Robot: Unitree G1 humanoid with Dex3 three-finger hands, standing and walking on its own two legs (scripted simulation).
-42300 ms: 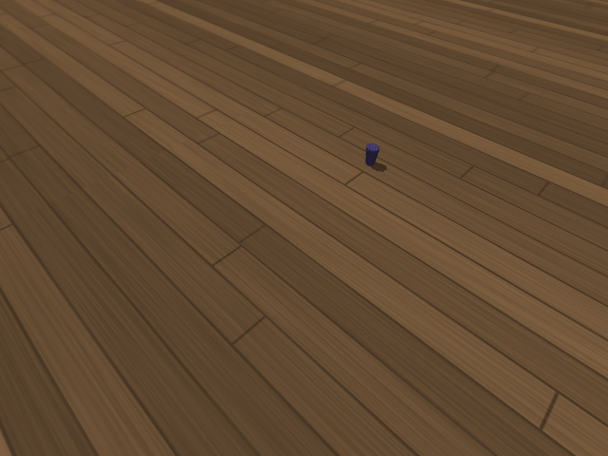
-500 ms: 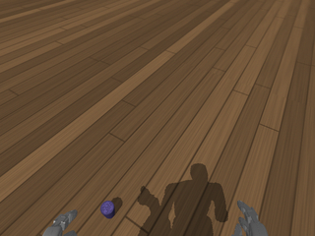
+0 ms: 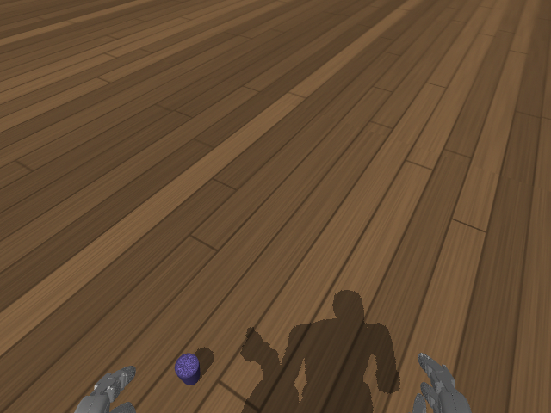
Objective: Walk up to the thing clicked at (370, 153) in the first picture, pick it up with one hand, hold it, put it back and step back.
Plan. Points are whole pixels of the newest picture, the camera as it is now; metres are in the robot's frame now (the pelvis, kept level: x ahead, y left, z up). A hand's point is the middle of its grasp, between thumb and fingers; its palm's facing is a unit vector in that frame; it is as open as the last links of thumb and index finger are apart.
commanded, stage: home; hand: left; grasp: from above
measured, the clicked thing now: (189, 371) +0.44 +0.24 -0.66
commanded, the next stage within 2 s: stand in 0.22 s
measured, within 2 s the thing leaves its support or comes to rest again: neither
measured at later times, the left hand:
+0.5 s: hand out of the picture +0.13 +0.22 -0.09, palm faces +0.01 -0.94 -0.33, open 7.4 cm
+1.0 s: hand out of the picture +0.03 +0.25 -0.11, palm faces +0.05 -0.95 -0.32, open 7.4 cm
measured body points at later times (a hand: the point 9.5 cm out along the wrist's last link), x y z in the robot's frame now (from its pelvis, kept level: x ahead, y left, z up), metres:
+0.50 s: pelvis -0.02 +0.00 +0.02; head +0.01 +0.01 +0.47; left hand +0.13 +0.27 -0.07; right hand +0.12 -0.26 -0.09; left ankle +0.01 +0.13 -0.68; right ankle -0.01 -0.14 -0.68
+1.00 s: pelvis -0.01 +0.01 +0.06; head -0.01 +0.02 +0.51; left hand +0.03 +0.30 -0.08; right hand +0.07 -0.26 -0.08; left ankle +0.01 +0.13 -0.68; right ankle -0.01 -0.14 -0.68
